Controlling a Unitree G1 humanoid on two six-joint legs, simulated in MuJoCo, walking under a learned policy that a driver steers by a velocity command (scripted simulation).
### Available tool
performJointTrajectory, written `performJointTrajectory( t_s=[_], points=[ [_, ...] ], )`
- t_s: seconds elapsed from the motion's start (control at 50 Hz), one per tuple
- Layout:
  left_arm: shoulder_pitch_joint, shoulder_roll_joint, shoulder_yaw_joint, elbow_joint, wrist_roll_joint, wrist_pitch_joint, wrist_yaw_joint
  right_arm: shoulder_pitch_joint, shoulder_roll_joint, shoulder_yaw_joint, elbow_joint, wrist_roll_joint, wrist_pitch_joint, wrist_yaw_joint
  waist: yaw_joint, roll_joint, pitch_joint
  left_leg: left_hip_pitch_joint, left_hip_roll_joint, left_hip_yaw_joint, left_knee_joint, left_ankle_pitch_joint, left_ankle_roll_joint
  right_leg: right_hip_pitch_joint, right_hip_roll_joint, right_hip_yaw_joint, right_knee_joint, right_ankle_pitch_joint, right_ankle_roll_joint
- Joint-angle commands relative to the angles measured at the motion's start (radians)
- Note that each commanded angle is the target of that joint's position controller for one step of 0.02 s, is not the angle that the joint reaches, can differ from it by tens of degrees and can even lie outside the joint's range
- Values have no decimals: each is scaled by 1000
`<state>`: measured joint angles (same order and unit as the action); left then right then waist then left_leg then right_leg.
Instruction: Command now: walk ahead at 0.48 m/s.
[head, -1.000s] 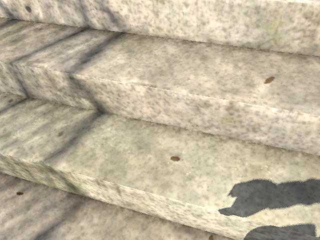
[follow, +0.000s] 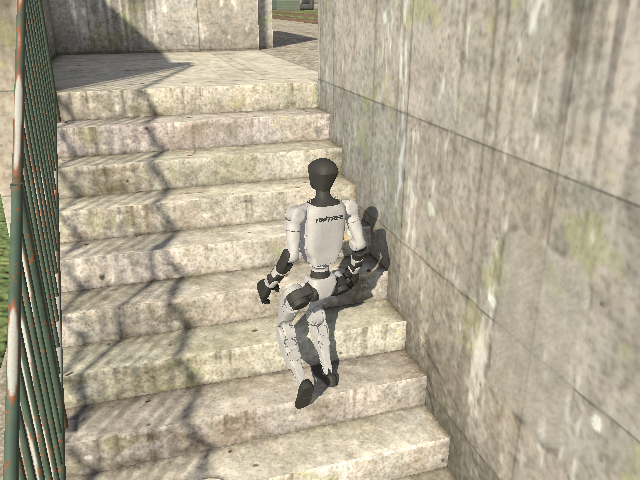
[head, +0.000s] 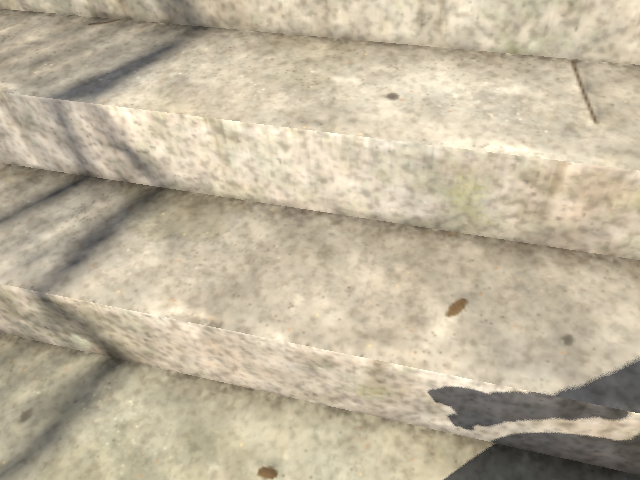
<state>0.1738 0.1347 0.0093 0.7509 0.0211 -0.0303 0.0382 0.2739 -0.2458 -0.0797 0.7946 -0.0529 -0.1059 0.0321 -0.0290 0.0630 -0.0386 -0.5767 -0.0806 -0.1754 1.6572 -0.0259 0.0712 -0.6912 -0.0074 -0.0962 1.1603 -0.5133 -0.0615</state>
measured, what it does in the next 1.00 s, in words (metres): climbs: left foot 0.18 m higher, then right foot 0.19 m higher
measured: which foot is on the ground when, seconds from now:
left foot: up 0.00-0.38, down 0.40-0.86, up 0.88-1.00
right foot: down 0.00-0.42, up 0.44-0.84, down 0.86-1.00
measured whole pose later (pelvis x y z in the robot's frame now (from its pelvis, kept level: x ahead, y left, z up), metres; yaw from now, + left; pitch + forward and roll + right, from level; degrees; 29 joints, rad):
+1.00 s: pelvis +0.55 -0.10 +0.38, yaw +0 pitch +2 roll -2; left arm 0.24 0.15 0.04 0.89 0.03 -0.04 0.03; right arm 0.32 -0.17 -0.07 0.77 -0.04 -0.11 0.01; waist -0.03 0.03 -0.06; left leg -0.74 -0.05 -0.14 1.85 0.01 0.12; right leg -0.61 0.04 -0.16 1.05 -0.49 -0.11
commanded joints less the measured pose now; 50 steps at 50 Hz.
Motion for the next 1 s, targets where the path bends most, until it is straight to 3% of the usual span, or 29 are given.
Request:
performJointTrajectory(
  t_s=[0.02, 0.06, 0.1, 0.16, 0.22, 0.26, 0.32, 0.36, 0.38, 0.4, 0.42, 0.44, 0.46, 0.48, 0.52, 0.54, 0.6, 0.68, 0.72, 0.76, 0.8, 0.84, 0.86, 0.88, 0.9, 0.92, 0.94, 0.98, 1.0],
  points=[
    [64, -14, 25, 111, 9, -57, -32, 26, 157, 60, -131, -12, 24, -15, -60, -152, 71, -461, 6, 21, 450, 4, 43, 210, -173, 474, -701, -23, -91],
    [176, -23, 23, 187, -6, -89, -55, -75, 202, 87, -191, -5, 49, -36, -52, -131, 98, -602, 35, 23, 500, -51, 64, 272, -164, 382, -747, 131, -103],
    [138, 15, 21, 175, -4, -97, -51, -137, 161, 90, -222, 5, 63, -40, -82, -46, 129, -548, 70, 82, 277, -32, 47, 184, -142, 289, -833, 184, -88],
    [268, 99, 26, 210, -12, -125, -38, -268, 186, 97, -264, 19, 74, -59, -5, -73, 126, -782, 57, 181, 560, -171, 46, 372, -194, 304, -949, 249, -143],
    [419, 88, 24, 265, -1, -110, -30, -446, 221, 132, -357, 12, 71, -58, 47, -44, 166, -992, 122, 239, 485, -318, 70, 561, -185, 256, -1018, 153, -103],
    [522, 29, 8, 316, -27, -85, -9, -541, 227, 152, -422, 17, 87, -41, 90, -70, 125, -886, 155, 307, 299, -316, 69, 603, -155, 216, -1093, 321, -101],
    [488, 57, 5, 264, -52, -69, 23, -486, 215, 149, -379, 46, 98, -10, 85, -60, -16, -261, 74, 483, -225, -372, 75, 565, -135, 56, -1157, 1316, -108],
    [472, 228, 49, 220, -43, -103, 28, -227, 142, 103, -281, 78, 113, -31, -35, -224, -264, 90, -55, 480, -348, -457, 85, 689, -242, 77, -886, 2190, -118],
    [437, 268, 64, 204, -57, -122, 11, -115, 88, 79, -249, 62, 118, -37, -91, -281, -314, 157, -54, 420, -505, -459, 103, 792, -276, 94, -700, 2255, -119],
    [348, 296, 85, 144, -70, -143, -14, -12, 21, 52, -196, 35, 116, -39, -151, -324, -383, 321, -30, 287, -626, -441, 134, 732, -233, 80, -457, 2117, -114],
    [359, 237, 73, 91, -70, -169, -40, 71, -56, 23, -151, 14, 105, -56, -157, -106, -406, 522, 176, -202, -865, -635, 253, 352, -120, 132, -129, 1738, -75],
    [251, 222, 101, 72, -33, -170, -71, 58, -136, -24, -132, 12, 135, -70, -193, 138, -422, 498, 352, -782, -1309, -683, 370, 148, 160, 157, 500, 553, -40],
    [251, 123, 90, 1, 8, -171, -73, -69, -105, -22, -119, 35, 114, -56, -85, -12, -364, 407, 380, -778, -1376, -653, 351, 6, 138, 333, 895, 468, -25],
    [158, 45, 64, -76, 25, -152, -60, -105, -47, -8, -54, 49, 88, -53, -21, -121, -199, 305, 374, -650, -1330, -753, 314, -139, 90, 276, 1019, 458, -34],
    [40, -95, 2, -172, 21, -117, -32, -12, 133, 46, 124, 9, 44, -63, 59, -169, 87, 133, 304, -318, -1263, -515, 220, -367, 69, 286, 1104, 339, -77],
    [103, -121, -14, -149, 19, -93, -28, 15, 175, 54, 152, -2, 35, -56, 90, -180, 113, 105, 282, -209, -1276, -363, 168, -403, 67, 295, 1148, 324, -88],
    [49, -112, -35, -171, -7, -46, -21, 17, 129, 59, 192, 10, -6, -33, 124, -132, 166, 40, 230, 55, -1356, -172, 83, -448, 47, 258, 914, 296, -79],
    [-193, -123, -56, -271, -17, -21, 17, 164, 28, 58, 260, 44, -53, -10, 88, -33, 156, 224, 275, 68, -1460, -181, 87, -714, 29, 182, 1162, 146, -115],
    [-327, -107, -72, -334, 8, -14, 1, 225, 29, 61, 269, 36, -39, -27, 48, -56, 125, 273, 231, 89, -1538, -232, 86, -687, -31, 42, 967, 160, -97],
    [-385, -79, -80, -348, 9, 9, -26, 240, -13, 49, 254, 67, -16, -72, 8, -53, 24, 306, 222, 150, -1708, 10, 130, -359, -73, -48, 562, 165, -91],
    [-244, -92, -81, -270, -40, -8, -34, 197, -76, 40, 176, 97, -19, -88, 61, -16, -109, 253, 242, 246, -1578, 913, 166, 153, 17, -123, 228, 93, -101],
    [76, 11, -29, -162, -50, 5, -17, 187, -191, 1, 151, 93, -44, -76, 198, 156, -317, 518, 318, 229, -1215, 1507, 156, 317, 90, -97, 65, 39, -95],
    [141, 78, -1, -135, -20, 2, -13, 148, -202, -14, 114, 91, -61, -51, 233, 148, -379, 522, 288, 232, -981, 1440, 124, 424, 100, -11, -111, -1, -108],
    [283, 203, 47, -80, 18, 4, 2, 126, -120, -10, 49, 88, -74, -16, 253, -57, -393, 192, 182, 195, -593, 1033, 54, 606, -145, 493, -361, -159, -221],
    [268, 260, 79, -49, 15, 37, 22, 74, -58, -21, 9, 45, -72, 28, 249, -263, -373, -65, -33, 114, -87, -28, 28, 603, -260, 1055, -828, -262, -303],
    [100, 203, 74, -43, 12, 26, 21, 62, 82, -1, -49, -2, -52, 21, 124, -144, -269, -246, -11, -80, 275, -37, 22, 471, -300, 1072, -855, -437, -230],
    [51, 140, 57, 12, 6, 3, 10, -1, 137, 25, -120, -14, -28, 10, 41, -72, -61, -358, 22, -3, 343, 18, 28, 305, -274, 914, -814, -454, -159],
    [84, -42, 14, 154, 3, -44, -9, -1, 213, 65, -154, -4, -9, -17, -38, -1, 108, -517, 20, -2, 452, 31, 67, 175, -201, 545, -709, -95, -99],
    [105, -69, 12, 199, 12, -54, -30, 52, 228, 79, -144, 13, 10, -26, -62, -39, 100, -518, 15, -35, 489, 21, 81, 183, -173, 435, -725, 37, -73]
  ],
)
